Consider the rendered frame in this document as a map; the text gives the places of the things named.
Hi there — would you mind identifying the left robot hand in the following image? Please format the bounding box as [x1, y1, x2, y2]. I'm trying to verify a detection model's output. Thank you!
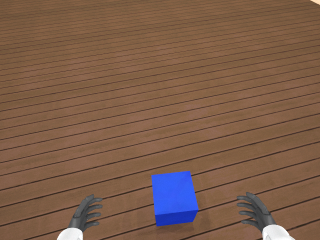
[67, 194, 103, 233]

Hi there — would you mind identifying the robot right forearm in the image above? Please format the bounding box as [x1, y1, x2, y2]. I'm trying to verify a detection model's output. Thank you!
[262, 224, 295, 240]

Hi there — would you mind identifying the right robot hand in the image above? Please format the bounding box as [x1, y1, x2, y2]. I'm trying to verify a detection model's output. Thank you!
[236, 192, 277, 234]

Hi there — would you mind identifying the carton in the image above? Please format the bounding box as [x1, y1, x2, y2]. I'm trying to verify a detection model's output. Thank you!
[151, 171, 199, 227]

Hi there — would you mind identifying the robot left forearm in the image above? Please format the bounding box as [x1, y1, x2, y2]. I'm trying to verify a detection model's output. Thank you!
[57, 227, 83, 240]

